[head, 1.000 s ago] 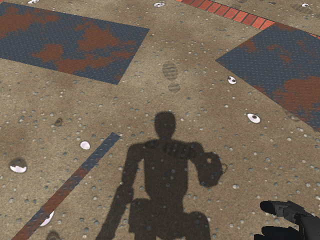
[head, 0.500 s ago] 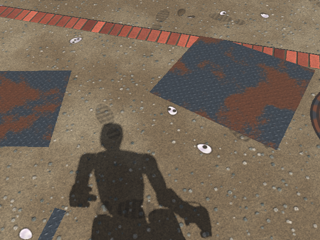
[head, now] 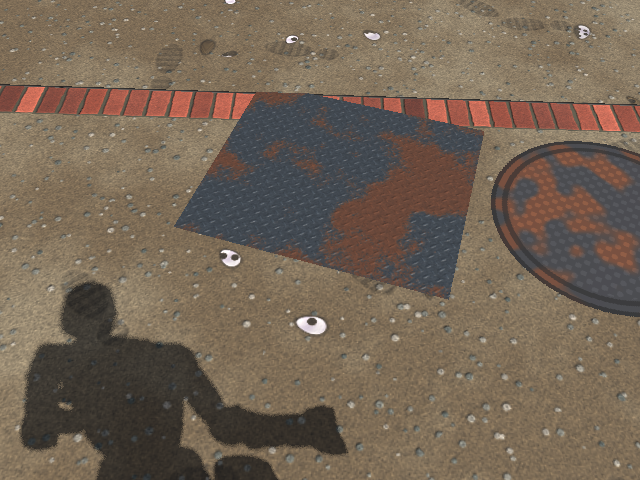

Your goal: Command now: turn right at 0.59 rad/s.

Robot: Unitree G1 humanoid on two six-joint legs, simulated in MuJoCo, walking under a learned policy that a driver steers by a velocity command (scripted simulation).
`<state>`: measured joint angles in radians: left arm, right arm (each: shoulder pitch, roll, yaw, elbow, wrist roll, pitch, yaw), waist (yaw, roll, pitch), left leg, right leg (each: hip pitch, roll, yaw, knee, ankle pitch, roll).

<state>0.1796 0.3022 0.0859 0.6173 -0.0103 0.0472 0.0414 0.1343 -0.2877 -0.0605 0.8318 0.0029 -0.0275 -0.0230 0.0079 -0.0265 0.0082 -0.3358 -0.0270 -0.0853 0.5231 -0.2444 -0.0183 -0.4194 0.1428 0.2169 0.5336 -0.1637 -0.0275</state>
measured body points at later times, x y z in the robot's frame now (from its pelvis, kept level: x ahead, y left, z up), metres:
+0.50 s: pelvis +0.00 -0.02 +0.00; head +0.03 -0.05 +0.45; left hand +0.26 +0.19 -0.07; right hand +0.03 -0.34 -0.12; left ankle +0.01 +0.13 -0.69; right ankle -0.03 -0.12 -0.73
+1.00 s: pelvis +0.01 -0.02 +0.00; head +0.03 -0.01 +0.45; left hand +0.24 +0.15 -0.11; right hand +0.03 -0.31 -0.10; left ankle +0.06 +0.10 -0.73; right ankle -0.03 -0.12 -0.73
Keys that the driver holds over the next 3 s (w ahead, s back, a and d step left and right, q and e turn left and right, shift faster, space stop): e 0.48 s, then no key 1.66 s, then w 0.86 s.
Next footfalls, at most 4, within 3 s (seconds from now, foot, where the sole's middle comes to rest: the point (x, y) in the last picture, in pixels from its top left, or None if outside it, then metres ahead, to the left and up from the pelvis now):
0.44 right None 0.01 -0.14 -0.77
0.84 left None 0.10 0.08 -0.77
2.48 right None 0.08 -0.18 -0.77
2.96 left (386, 460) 0.51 -0.12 -0.77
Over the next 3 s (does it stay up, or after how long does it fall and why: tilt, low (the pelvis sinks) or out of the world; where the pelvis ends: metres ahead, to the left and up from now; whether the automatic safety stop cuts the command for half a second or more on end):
stays up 0.31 -0.14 -0.02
